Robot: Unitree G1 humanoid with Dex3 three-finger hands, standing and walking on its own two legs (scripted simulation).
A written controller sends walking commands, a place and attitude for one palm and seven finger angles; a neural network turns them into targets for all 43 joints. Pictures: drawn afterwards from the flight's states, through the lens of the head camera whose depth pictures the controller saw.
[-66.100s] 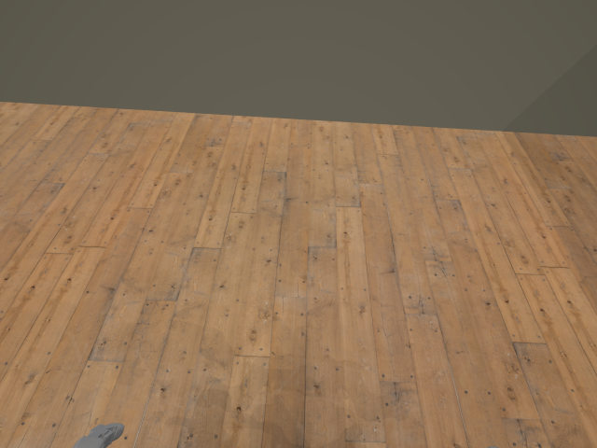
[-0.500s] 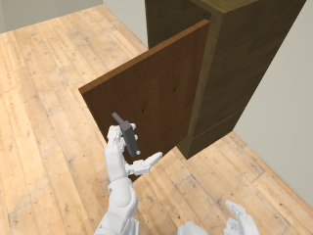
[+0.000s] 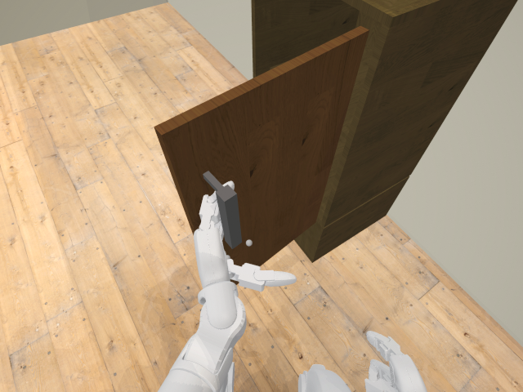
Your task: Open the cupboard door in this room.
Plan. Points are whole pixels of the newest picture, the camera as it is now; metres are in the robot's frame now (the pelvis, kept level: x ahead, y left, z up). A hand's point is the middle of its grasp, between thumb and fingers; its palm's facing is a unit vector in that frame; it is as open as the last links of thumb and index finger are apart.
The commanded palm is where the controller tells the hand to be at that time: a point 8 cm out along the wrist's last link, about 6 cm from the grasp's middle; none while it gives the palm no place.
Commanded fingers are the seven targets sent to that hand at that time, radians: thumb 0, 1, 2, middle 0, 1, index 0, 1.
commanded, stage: slide the hand sideways off the handle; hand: left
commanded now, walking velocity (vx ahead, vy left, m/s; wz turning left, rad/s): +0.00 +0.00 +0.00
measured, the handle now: (222, 211) +0.38 +0.08 +0.05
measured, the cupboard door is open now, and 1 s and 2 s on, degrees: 97 100 100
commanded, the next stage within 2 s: draw the hand back to the body in 1.18 s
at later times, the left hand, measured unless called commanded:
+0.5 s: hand (237, 284) +0.27 +0.05 +0.03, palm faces -0.13 -0.99 +0.00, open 16.3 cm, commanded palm +0.25 +0.11 +0.04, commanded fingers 0.00 -0.50 0.30 -0.15 -0.30 -0.15 -0.30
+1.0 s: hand (193, 306) +0.24 +0.11 +0.04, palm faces -0.04 -1.00 -0.01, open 16.3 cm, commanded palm +0.21 +0.16 +0.04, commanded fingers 0.00 -0.50 0.30 -0.15 -0.30 -0.15 -0.30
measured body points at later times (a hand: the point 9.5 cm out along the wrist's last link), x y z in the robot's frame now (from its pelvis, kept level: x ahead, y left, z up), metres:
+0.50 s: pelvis +0.00 +0.01 -0.01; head +0.07 +0.02 +0.44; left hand +0.27 +0.10 +0.04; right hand +0.17 -0.21 -0.10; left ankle +0.05 +0.12 -0.65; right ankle +0.01 -0.10 -0.65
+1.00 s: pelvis +0.01 +0.00 -0.01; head +0.08 +0.00 +0.43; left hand +0.23 +0.16 +0.04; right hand +0.20 -0.22 -0.09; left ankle +0.05 +0.12 -0.65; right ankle +0.01 -0.10 -0.65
